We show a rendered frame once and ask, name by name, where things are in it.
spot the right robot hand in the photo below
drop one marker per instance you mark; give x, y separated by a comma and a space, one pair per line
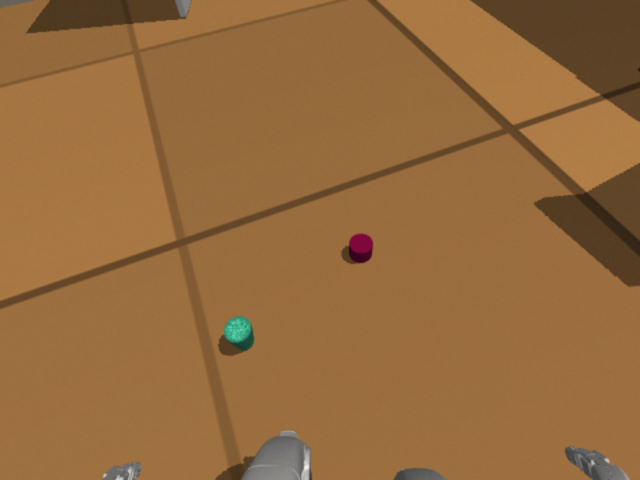
594, 464

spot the left robot hand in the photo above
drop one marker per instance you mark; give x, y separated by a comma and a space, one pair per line
128, 471

